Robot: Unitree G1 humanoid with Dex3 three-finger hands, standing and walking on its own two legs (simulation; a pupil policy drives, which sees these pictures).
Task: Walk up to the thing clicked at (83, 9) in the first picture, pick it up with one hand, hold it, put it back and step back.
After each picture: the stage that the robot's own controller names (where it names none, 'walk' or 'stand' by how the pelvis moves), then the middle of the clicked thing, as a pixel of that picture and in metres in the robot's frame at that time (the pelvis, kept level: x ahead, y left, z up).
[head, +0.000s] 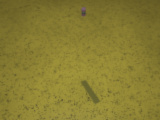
stand; (83, 11) +2.21 -0.01 -0.72
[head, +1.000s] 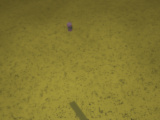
walk; (69, 27) +2.04 +0.29 -0.69
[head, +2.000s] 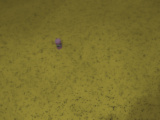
walk; (58, 44) +1.46 +0.42 -0.71
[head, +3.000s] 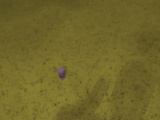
walk; (61, 73) +1.03 +0.30 -0.72
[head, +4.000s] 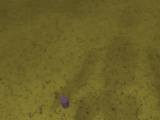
walk; (64, 102) +0.68 +0.25 -0.72
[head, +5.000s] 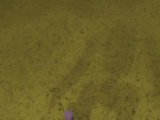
stand; (69, 117) +0.50 +0.18 -0.71
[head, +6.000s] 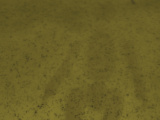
stand; out of the picture +0.43 +0.16 -0.72
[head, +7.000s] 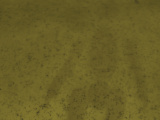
stand; out of the picture +0.43 +0.15 -0.73
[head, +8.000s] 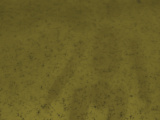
stand; out of the picture +0.42 +0.16 -0.73
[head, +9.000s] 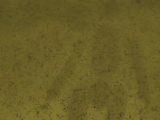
stand; out of the picture +0.41 +0.16 -0.73
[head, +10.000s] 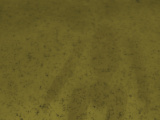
go down; out of the picture +0.42 +0.16 -0.73
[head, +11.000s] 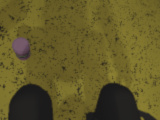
go down; (22, 49) +0.50 +0.22 -0.31
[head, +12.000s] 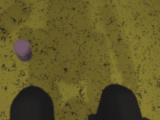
close in; (23, 51) +0.49 +0.22 -0.31
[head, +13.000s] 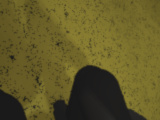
close in; out of the picture +0.48 +0.28 -0.22
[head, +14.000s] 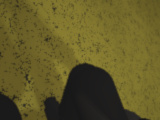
close; out of the picture +0.47 +0.29 -0.23
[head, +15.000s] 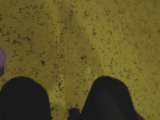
lift; out of the picture +0.38 +0.25 -0.17
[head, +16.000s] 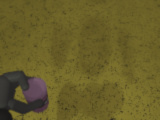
lift; (36, 96) +0.32 +0.15 +0.00
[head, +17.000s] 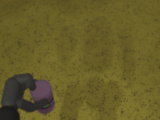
hold; (43, 97) +0.33 +0.14 -0.02
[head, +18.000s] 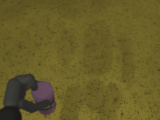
hold; (44, 98) +0.33 +0.14 -0.01
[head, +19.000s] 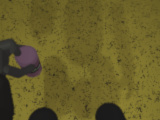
crouch; (29, 62) +0.44 +0.16 -0.09
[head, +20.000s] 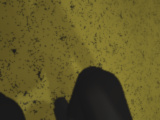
lower; out of the picture +0.45 +0.28 -0.23
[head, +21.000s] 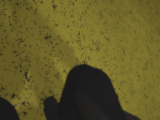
lower; out of the picture +0.45 +0.28 -0.24
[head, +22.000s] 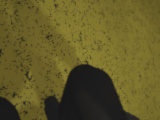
lower; out of the picture +0.45 +0.28 -0.24
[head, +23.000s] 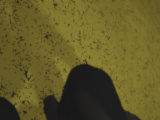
lower; out of the picture +0.45 +0.28 -0.24
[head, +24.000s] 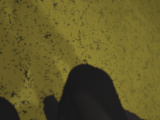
loosen; out of the picture +0.45 +0.28 -0.24
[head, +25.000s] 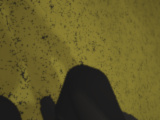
withdraw; out of the picture +0.45 +0.26 -0.25
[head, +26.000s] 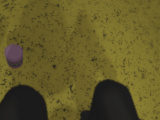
stand; (14, 57) +0.47 +0.22 -0.28
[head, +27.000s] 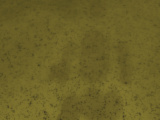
stand; out of the picture +0.41 +0.14 -0.64
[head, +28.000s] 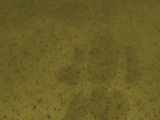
stand; out of the picture +0.42 +0.15 -0.67
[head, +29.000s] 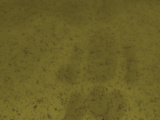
stand; out of the picture +0.41 +0.15 -0.67
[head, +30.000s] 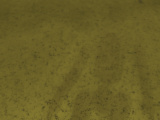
stand; out of the picture +0.44 +0.14 -0.72
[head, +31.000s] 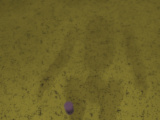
walk; (69, 108) +0.52 +0.14 -0.71
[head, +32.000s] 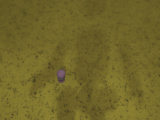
walk; (61, 76) +0.77 +0.13 -0.70
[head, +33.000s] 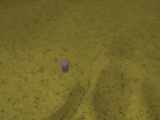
stand; (64, 66) +1.05 +0.20 -0.70
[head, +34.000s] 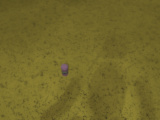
stand; (64, 70) +1.03 +0.18 -0.72
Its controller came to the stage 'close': yes
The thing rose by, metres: 0.70
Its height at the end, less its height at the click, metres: +0.00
